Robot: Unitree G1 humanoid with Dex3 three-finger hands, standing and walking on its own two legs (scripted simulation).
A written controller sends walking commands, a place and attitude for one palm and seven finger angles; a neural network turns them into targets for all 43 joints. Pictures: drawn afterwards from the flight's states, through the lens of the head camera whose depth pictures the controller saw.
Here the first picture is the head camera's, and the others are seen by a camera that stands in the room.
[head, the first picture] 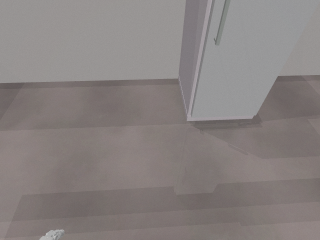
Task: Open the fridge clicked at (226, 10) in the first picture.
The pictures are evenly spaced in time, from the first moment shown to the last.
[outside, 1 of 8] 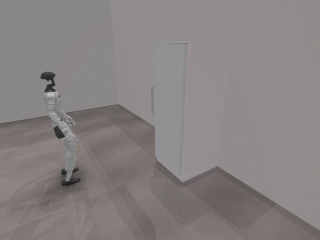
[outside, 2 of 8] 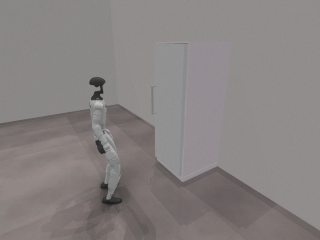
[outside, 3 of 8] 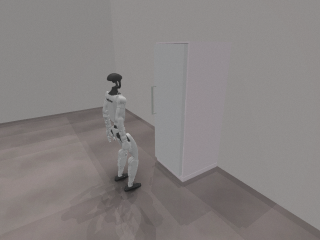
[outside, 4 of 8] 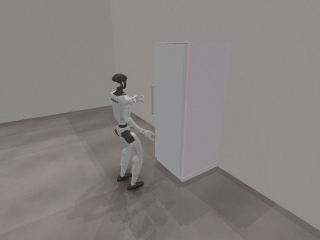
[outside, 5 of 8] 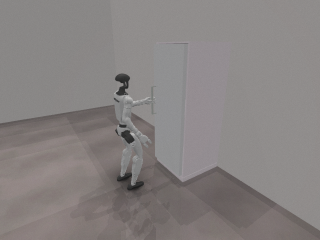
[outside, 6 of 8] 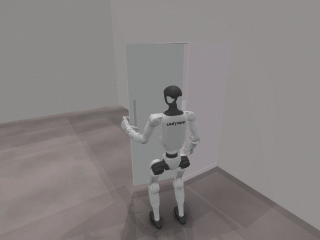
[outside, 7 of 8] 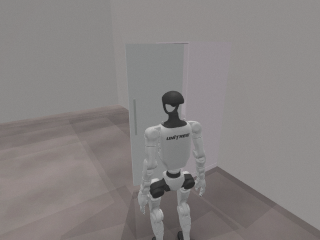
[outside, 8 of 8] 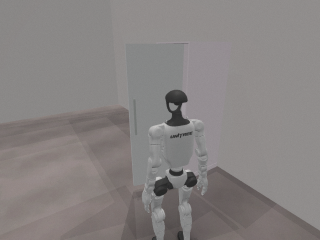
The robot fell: no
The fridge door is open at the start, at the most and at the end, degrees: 0 82 75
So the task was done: yes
